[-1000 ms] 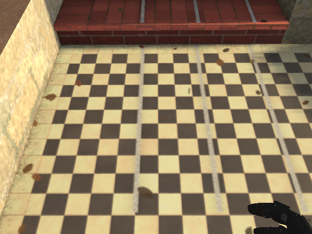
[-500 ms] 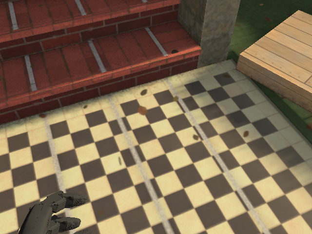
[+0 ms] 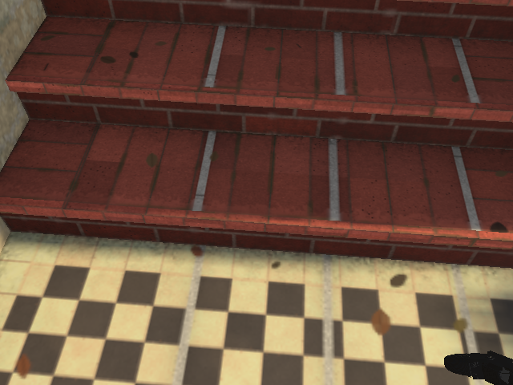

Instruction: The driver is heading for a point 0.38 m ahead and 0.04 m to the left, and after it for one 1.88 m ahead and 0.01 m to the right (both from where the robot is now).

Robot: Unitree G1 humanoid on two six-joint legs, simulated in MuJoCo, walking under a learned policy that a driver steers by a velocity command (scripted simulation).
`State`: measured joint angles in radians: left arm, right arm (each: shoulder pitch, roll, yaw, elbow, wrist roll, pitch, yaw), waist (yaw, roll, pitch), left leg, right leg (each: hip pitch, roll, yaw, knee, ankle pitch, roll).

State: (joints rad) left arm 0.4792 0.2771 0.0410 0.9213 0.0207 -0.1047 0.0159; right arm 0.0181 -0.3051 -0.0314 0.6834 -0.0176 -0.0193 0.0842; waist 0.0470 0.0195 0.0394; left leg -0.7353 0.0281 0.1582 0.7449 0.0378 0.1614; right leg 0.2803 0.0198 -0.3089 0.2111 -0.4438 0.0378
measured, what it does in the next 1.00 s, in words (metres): walks ahead: left foot, then right foot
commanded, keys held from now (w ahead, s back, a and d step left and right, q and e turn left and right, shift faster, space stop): w+q+shift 0.14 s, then q+shift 0.04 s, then e+shift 0.66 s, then shift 0.16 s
